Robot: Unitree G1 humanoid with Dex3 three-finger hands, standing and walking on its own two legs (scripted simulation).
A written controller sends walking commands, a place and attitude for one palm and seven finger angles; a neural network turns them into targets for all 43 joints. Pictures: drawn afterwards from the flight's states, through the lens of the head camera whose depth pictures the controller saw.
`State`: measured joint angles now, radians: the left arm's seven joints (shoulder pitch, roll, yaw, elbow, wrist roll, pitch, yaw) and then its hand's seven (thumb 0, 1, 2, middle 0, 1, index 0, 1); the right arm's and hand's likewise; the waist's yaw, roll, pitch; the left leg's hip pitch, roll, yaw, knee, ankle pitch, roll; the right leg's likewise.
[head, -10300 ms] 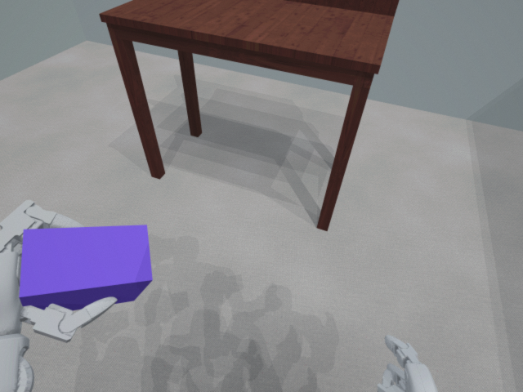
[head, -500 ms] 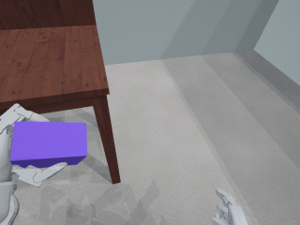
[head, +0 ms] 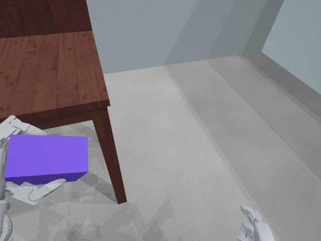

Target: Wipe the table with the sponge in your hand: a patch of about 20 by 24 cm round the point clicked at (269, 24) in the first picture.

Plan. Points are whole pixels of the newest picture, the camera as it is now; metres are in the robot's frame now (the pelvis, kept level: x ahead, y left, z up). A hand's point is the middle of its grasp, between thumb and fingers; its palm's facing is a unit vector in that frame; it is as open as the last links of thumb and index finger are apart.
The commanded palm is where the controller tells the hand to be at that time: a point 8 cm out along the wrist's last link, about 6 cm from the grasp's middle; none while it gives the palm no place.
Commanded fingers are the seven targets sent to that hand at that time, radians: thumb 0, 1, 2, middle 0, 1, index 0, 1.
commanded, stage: shuffle to correct the standing spot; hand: left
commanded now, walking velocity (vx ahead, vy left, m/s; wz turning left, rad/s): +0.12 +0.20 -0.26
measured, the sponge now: (59, 161) +0.23 +0.22 +0.15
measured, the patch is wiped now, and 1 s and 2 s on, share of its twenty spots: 0.00 0.00 0.00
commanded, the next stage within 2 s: none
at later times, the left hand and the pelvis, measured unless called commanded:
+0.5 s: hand (55, 121) +0.30 +0.25 +0.18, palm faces +0.30 -0.85 -0.42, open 10.8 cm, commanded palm +0.23 +0.30 +0.19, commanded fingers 0.00 0.10 1.30 -1.20 -1.60 -1.20 -1.60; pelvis +0.05 +0.03 -0.01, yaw -4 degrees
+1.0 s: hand (11, 106) +0.34 +0.36 +0.17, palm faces +0.33 -0.84 -0.43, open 10.8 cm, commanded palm +0.28 +0.40 +0.19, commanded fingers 0.00 0.10 1.30 -1.20 -1.60 -1.20 -1.60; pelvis +0.09 +0.14 -0.01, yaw -7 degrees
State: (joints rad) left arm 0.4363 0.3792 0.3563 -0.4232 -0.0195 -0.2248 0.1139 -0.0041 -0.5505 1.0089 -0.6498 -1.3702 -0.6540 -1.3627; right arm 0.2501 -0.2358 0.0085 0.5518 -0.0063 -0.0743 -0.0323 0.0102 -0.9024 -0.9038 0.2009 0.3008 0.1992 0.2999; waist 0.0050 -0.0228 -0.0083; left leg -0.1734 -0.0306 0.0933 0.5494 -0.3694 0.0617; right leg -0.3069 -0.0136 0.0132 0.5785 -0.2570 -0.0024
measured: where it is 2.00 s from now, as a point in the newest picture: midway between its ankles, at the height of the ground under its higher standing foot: outside the picture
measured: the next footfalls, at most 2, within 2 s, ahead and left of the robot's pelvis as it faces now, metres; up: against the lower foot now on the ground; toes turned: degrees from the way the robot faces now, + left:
right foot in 0.46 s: +0.10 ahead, -0.06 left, +0.00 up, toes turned -13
left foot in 0.80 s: +0.20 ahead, +0.26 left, +0.00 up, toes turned -2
